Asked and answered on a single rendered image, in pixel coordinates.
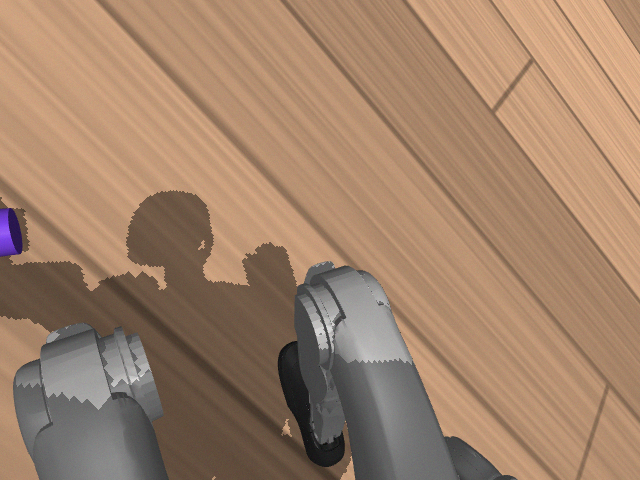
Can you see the right robot foot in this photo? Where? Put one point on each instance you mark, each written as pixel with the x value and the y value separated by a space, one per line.
pixel 297 399

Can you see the can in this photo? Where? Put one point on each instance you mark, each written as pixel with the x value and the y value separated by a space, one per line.
pixel 10 233

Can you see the right robot hand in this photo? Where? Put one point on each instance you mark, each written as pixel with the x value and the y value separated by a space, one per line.
pixel 469 463

